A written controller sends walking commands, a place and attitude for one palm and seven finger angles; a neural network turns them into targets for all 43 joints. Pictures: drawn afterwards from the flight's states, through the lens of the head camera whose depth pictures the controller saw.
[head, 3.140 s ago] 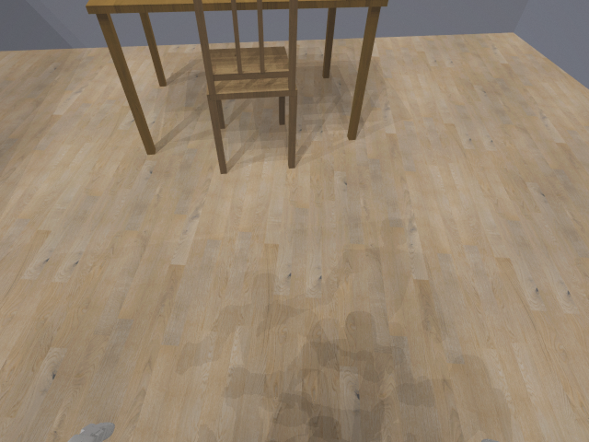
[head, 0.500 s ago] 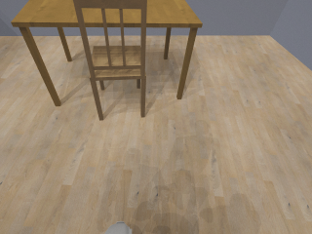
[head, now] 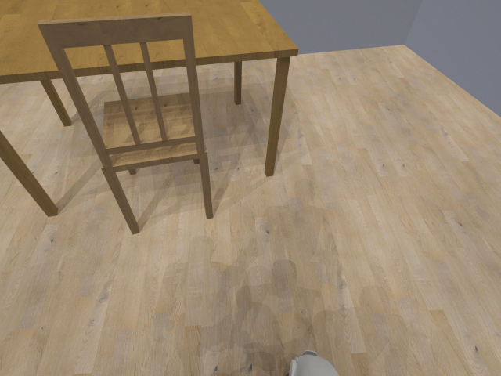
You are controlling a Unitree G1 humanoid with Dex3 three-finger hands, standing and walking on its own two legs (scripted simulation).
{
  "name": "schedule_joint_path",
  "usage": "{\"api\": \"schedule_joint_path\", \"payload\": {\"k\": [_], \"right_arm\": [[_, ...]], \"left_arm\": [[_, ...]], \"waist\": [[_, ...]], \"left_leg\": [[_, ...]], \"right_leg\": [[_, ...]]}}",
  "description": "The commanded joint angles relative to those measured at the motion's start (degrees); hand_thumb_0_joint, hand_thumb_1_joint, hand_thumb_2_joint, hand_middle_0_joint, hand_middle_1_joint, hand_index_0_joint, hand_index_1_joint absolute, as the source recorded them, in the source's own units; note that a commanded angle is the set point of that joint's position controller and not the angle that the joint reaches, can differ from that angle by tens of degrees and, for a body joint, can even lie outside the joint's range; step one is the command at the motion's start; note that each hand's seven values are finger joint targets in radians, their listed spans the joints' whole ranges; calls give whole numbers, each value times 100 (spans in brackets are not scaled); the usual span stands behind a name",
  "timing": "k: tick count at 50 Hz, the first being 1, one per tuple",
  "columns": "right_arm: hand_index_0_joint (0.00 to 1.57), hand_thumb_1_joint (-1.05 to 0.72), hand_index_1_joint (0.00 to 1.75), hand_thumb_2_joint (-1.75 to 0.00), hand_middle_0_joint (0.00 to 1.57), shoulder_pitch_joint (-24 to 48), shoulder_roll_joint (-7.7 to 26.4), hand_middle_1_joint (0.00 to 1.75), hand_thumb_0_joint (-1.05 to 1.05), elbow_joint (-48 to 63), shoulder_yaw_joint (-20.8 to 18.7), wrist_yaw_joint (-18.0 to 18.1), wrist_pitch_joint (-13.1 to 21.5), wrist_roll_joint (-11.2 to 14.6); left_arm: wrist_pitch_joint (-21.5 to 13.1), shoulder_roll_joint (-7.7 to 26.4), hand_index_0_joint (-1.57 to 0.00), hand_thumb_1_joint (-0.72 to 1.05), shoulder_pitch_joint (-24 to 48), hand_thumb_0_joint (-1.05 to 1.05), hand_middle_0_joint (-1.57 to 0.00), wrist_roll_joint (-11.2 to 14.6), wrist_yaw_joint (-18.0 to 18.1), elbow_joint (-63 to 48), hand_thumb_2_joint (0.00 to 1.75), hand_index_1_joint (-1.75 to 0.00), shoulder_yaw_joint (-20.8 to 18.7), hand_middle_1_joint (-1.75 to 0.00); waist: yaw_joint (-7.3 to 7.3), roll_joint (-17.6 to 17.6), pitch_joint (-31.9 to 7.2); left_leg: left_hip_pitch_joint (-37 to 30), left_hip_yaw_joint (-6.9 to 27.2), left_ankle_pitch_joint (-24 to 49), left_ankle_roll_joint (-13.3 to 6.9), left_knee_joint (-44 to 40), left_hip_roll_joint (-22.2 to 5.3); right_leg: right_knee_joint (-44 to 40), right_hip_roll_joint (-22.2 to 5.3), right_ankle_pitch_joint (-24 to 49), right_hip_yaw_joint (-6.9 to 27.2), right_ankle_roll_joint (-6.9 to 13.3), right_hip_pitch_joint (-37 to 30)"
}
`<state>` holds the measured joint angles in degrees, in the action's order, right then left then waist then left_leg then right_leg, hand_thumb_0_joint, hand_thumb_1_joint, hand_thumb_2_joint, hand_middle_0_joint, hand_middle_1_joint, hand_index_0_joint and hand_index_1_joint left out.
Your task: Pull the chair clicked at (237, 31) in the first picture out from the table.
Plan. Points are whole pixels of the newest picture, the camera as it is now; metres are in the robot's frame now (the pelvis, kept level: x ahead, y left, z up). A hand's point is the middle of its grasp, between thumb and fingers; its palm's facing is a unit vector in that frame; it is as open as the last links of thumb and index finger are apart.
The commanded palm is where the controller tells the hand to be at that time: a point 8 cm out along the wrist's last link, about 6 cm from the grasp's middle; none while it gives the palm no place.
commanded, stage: walk to a spot facing it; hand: left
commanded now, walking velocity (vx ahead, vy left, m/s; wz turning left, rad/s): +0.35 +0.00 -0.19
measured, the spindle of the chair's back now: (124, 99) +0.86 +0.43 -0.07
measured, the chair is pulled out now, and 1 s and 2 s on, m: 0.00 0.00 0.00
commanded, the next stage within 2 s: turn to face it in 0.18 s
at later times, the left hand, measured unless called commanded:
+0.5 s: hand (185, 342) +0.21 +0.13 -0.17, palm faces +0.12 -0.97 -0.20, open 7.2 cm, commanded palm none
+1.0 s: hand (170, 324) +0.24 +0.17 -0.17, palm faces +0.28 -0.93 -0.26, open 7.4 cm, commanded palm none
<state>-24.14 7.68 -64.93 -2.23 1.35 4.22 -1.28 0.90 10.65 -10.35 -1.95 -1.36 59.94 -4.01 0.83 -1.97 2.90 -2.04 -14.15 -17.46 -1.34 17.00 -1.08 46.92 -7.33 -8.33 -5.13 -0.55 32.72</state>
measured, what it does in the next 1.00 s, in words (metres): walks ahead: right foot, then left foot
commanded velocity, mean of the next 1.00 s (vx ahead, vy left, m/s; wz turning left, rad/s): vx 0.06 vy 0.00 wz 0.29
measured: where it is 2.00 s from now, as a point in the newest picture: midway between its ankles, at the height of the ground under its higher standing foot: (235, 341)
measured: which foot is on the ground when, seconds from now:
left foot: down 0.00-0.14, up 0.16-0.60, down 0.62-1.00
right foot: up 0.00-0.12, down 0.14-0.62, up 0.64-1.00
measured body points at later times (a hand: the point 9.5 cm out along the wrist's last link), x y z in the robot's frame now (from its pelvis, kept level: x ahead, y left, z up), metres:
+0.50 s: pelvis +0.18 -0.05 +0.00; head +0.19 -0.05 +0.45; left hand +0.21 +0.18 -0.16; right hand +0.24 -0.29 -0.16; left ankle +0.26 +0.08 -0.70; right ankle +0.18 -0.13 -0.74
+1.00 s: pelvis +0.23 -0.04 -0.01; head +0.24 -0.04 +0.44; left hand +0.23 +0.22 -0.15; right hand +0.37 -0.24 -0.16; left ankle +0.26 +0.07 -0.74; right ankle +0.27 -0.17 -0.73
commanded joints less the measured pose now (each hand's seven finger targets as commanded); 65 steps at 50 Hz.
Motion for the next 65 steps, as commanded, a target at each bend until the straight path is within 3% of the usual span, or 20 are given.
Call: {"api": "schedule_joint_path", "payload": {"k": [1, 3, 5, 6, 7, 10, 14, 28, 29, 30, 31, 32, 38, 44, 49, 50, 52, 53, 56, 65], "right_arm": [[20, -90, 30, -90, 20, -640, 737, 30, 0, -23, -109, 14, 68, -51], [20, -90, 30, -90, 20, -585, 804, 30, 0, -49, -124, 10, 43, -46], [20, -90, 30, -90, 20, -353, 861, 30, 0, -30, -117, -3, 33, 19], [20, -90, 30, -90, 20, -441, 639, 30, 0, 56, -85, -62, 49, 94], [20, -90, 30, -90, 20, -499, 369, 30, 0, 254, -45, -46, 62, 127], [20, -90, 30, -90, 20, 332, 394, 30, 0, 371, -114, -58, -88, 55], [20, -90, 30, -90, 20, -388, 75, 30, 0, 103, -84, -98, -361, -15], [20, -90, 30, -90, 20, 1155, 471, 30, 0, 933, -39, -197, -453, 3], [20, -90, 30, -90, 20, 813, 667, 30, 0, 886, -86, -177, -436, -13], [20, -90, 30, -90, 20, 429, 1173, 30, 0, 902, -192, -135, -392, -60], [20, -90, 30, -90, 20, 168, 1585, 30, 0, 867, -250, -95, -410, -23], [20, -90, 30, -90, 20, 301, 1605, 30, 0, 816, -251, -34, -420, 9], [20, -90, 30, -90, 20, 1415, 1227, 30, 0, 1190, -168, 5, -379, 34], [20, -90, 30, -90, 20, 1288, 1279, 30, 0, 1158, -260, -39, -460, -5], [20, -90, 30, -90, 20, 1517, 1223, 30, 0, 1189, -291, -84, -518, 23], [20, -90, 30, -90, 20, 1497, 1102, 30, 0, 1206, -279, -105, -516, 58], [20, -90, 30, -90, 20, 1483, 624, 30, 0, 1396, -193, -164, -548, 101], [20, -90, 30, -90, 20, 1726, 840, 30, 0, 1463, -254, -151, -658, 49], [20, -90, 30, -90, 20, 1282, 754, 30, 0, 1132, -272, -200, -689, 17], [20, -90, 30, -90, 20, 1626, 659, 30, 0, 1222, -187, -327, -495, -4]], "left_arm": [[-217, 5, -20, 90, 790, 0, -20, 42, -37, -588, 90, -30, 58, -30], [-266, 129, -20, 90, 458, 0, -20, 37, -17, -527, 90, -30, 36, -30], [-377, 424, -20, 90, -983, 0, -20, -3, 22, -79, 90, -30, -68, -30], [-455, 991, -20, 90, -1814, 0, -20, -27, 96, 133, 90, -30, -222, -30], [-452, 1528, -20, 90, -2259, 0, -20, 78, 135, 227, 90, -30, -302, -30], [-417, 880, -20, 90, -904, 0, -20, 138, 219, -121, 90, -30, -118, -30], [-520, 342, -20, 90, -362, 0, -20, 72, 262, -173, 90, -30, 57, -30], [-252, 768, -20, 90, -860, 0, -20, 77, 317, -162, 90, -30, -34, -30], [-223, 763, -20, 90, -838, 0, -20, 104, 316, -199, 90, -30, -40, -30], [-190, 599, -20, 90, -921, 0, -20, 166, 295, -345, 90, -30, -35, -30], [-174, 395, -20, 90, -853, 0, -20, 184, 299, -542, 90, -30, 47, -30], [-96, 471, -20, 90, -606, 0, -20, 125, 338, -592, 90, -30, 54, -30], [25, 375, -20, 90, -795, 0, -20, 89, 253, -379, 90, -30, 17, -30], [53, 323, -20, 90, -530, 0, -20, 93, 293, -604, 90, -30, 37, -30], [-28, 363, -20, 90, -957, 0, -20, 115, 331, -572, 90, -30, 40, -30], [-75, 482, -20, 90, -1029, 0, -20, 97, 350, -569, 90, -30, 25, -30], [-128, 1270, -20, 90, -827, 0, -20, 23, 373, -730, 90, -30, -91, -30], [-130, 1280, -20, 90, -785, 0, -20, 43, 382, -807, 90, -30, -113, -30], [-167, 987, -20, 90, -315, 0, -20, 50, 351, -860, 90, -30, -47, -30], [-330, 1137, -20, 90, -1203, 0, -20, -7, 241, -363, 90, -30, -123, -30]], "waist": [[251, 877, 645], [45, 788, 402], [-654, 540, -397], [-958, -393, -1148], [-838, -1210, -1626], [-437, -40, -270], [213, -334, -70], [-82, -273, -140], [110, 80, -349], [239, 1308, -737], [283, 2182, -878], [295, 1610, -1017], [-90, 873, -646], [45, 906, -567], [-224, 793, -493], [-264, 472, -478], [-213, -1320, -235], [-350, -1463, -156], [-57, -590, 8], [-476, -628, 66]], "left_leg": [[99, 617, 2636, -617, -434, -1720], [136, 518, 3634, -553, 175, -1726], [693, 221, 4086, -265, 2000, -1364], [2046, 4, 2363, -21, 3706, -931], [3351, 332, -1507, 189, 5557, -126], [3607, 1399, -458, 53, 6101, -805], [2888, 1260, 99, 225, 5009, -835], [2035, 653, 357, 187, 1823, -347], [1269, 745, 1254, 111, 1271, -377], [415, 2063, 3234, -401, 884, -1340], [124, 3222, 4743, -1187, 441, -2378], [405, 3239, 3650, -1314, 331, -2360], [1225, 2148, 2010, -853, -3, -1420], [1175, 2393, 1723, -915, 5, -1399], [1807, 2369, 1362, -628, 409, -1096], [2106, 2235, 1025, -395, 747, -836], [2970, 1221, -862, 211, 2347, 199], [2873, 1463, -1345, 202, 3314, 83], [3030, 1495, -617, 252, 4472, -49], [2985, 1075, -740, 216, 2718, -232]], "right_leg": [[-834, 200, -195, -189, 196, 84], [-1113, 458, -467, -366, 356, -727], [-1678, 672, -4, -431, 526, -2783], [-1832, -546, 203, 973, 900, -4337], [-2471, -1942, 1315, 3153, 1580, -5083], [-3231, -1600, -159, 2095, 1260, -2674], [-3559, -1001, 245, 471, 823, -1370], [-2034, -1167, 2290, -423, 559, -2512], [-1318, -1002, 2066, -608, 344, -2221], [-205, -386, 566, -872, -77, -1385], [1141, 231, -2987, -648, -291, -640], [1658, 234, -3185, 32, -236, -563], [1262, 150, -1698, 272, -293, -653], [118, 293, -1779, 214, -306, -925], [-1645, 460, -776, 89, -248, -2066], [-2382, 314, -348, 232, -219, -2495], [-3315, -1613, -169, 2052, 651, -2374], [-3473, -1833, -127, 2189, 981, -1762], [-3320, -1160, -364, 1287, 832, -1849], [-3708, -1354, -1804, 1206, 899, -2668]]}}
